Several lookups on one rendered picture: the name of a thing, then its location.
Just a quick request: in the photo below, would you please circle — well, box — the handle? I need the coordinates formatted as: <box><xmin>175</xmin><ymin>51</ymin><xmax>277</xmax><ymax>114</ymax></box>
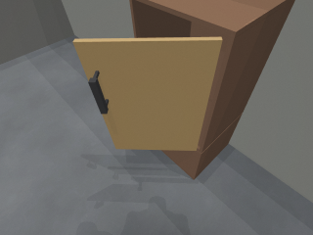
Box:
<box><xmin>88</xmin><ymin>70</ymin><xmax>109</xmax><ymax>115</ymax></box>

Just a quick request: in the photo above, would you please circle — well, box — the cupboard door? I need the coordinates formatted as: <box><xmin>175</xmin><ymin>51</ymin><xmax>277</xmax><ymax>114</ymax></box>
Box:
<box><xmin>72</xmin><ymin>36</ymin><xmax>223</xmax><ymax>151</ymax></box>

